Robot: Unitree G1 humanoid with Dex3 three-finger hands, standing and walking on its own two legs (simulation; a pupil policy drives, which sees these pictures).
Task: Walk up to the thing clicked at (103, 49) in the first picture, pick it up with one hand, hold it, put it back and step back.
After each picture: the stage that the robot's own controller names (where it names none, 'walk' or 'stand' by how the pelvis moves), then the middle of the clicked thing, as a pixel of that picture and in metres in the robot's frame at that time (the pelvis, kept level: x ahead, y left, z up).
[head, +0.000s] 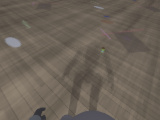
stand; (102, 49) +1.53 -0.34 -0.72
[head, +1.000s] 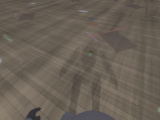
walk; (90, 53) +1.41 +0.04 -0.70
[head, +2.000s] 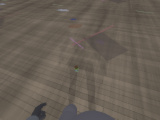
walk; (76, 68) +0.88 +0.25 -0.71
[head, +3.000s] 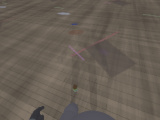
walk; (75, 88) +0.53 +0.21 -0.71
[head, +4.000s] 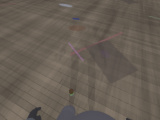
stand; (71, 92) +0.40 +0.18 -0.70
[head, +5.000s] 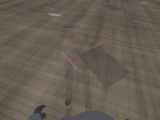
stand; (67, 104) +0.32 +0.20 -0.72
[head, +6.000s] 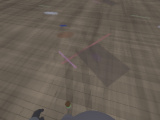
stand; (68, 104) +0.28 +0.21 -0.71
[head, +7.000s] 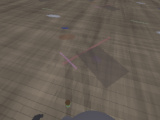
stand; (68, 103) +0.33 +0.21 -0.73
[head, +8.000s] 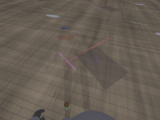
stand; (66, 105) +0.31 +0.20 -0.73
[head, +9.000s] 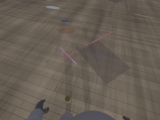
go down; (67, 99) +0.32 +0.20 -0.72
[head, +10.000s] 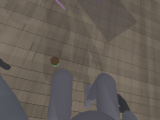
go down; (55, 62) +0.40 +0.22 -0.30
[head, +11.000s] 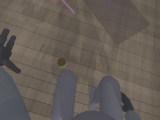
close in; (61, 63) +0.40 +0.21 -0.30
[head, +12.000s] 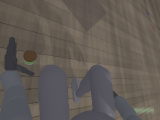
close in; (29, 58) +0.40 +0.25 -0.22
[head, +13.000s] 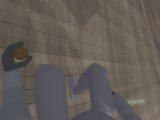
close; (21, 56) +0.39 +0.27 -0.22
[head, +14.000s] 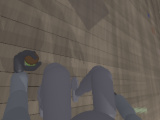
lift; (31, 60) +0.35 +0.26 -0.22
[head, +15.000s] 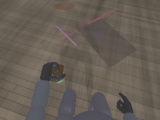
lift; (58, 74) +0.32 +0.19 -0.01
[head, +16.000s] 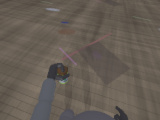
hold; (63, 75) +0.33 +0.17 +0.02
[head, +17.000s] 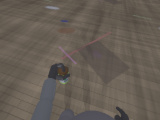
hold; (63, 75) +0.33 +0.17 +0.00
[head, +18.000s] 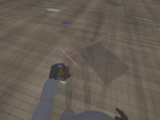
crouch; (64, 75) +0.33 +0.17 +0.01
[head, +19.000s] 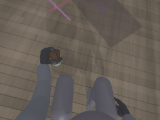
crouch; (55, 58) +0.42 +0.21 -0.10
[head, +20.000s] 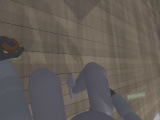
lower; (12, 50) +0.43 +0.28 -0.23
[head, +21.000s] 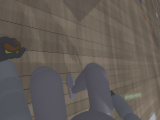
lower; (13, 49) +0.42 +0.29 -0.23
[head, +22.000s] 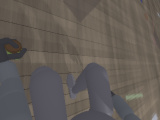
lower; (14, 50) +0.42 +0.28 -0.22
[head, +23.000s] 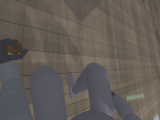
lower; (15, 51) +0.42 +0.28 -0.22
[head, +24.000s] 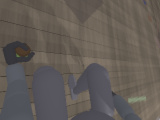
loosen; (23, 53) +0.41 +0.26 -0.22
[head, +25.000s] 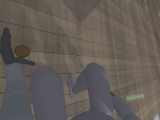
withdraw; (22, 54) +0.41 +0.25 -0.23
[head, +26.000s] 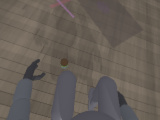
walk; (64, 63) +0.42 +0.20 -0.31
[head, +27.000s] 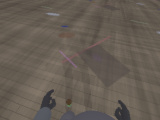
stand; (69, 103) +0.34 +0.16 -0.66
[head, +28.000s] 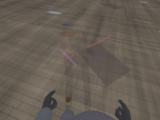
stand; (68, 100) +0.35 +0.18 -0.67
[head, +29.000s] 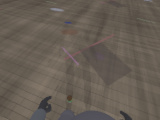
stand; (69, 99) +0.35 +0.17 -0.69
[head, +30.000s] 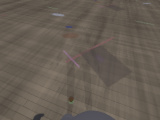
walk; (71, 100) +0.37 +0.17 -0.72
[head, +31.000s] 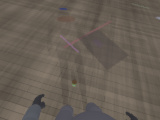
walk; (74, 83) +0.47 +0.10 -0.70
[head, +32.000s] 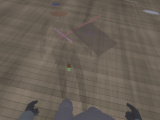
walk; (69, 67) +0.70 +0.25 -0.70
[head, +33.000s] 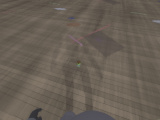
stand; (78, 63) +1.00 +0.21 -0.70
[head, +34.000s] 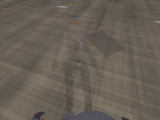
stand; (79, 63) +1.00 +0.18 -0.72
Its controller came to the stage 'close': yes
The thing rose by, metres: 0.71
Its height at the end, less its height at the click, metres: +0.00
